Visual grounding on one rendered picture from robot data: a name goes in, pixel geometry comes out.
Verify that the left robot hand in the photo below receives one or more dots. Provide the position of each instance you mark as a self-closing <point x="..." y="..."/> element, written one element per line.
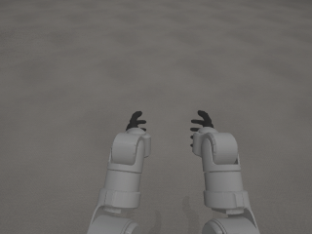
<point x="134" y="122"/>

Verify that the robot right upper arm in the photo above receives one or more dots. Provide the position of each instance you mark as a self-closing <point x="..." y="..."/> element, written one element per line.
<point x="229" y="225"/>

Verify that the robot left upper arm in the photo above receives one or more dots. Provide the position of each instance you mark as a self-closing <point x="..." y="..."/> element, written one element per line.
<point x="113" y="224"/>

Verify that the robot left forearm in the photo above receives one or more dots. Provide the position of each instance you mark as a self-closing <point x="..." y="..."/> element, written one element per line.
<point x="120" y="192"/>

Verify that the right robot hand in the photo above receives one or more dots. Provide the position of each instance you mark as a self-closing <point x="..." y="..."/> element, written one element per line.
<point x="207" y="122"/>

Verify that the robot right forearm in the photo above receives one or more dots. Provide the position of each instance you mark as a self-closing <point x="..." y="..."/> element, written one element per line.
<point x="222" y="173"/>

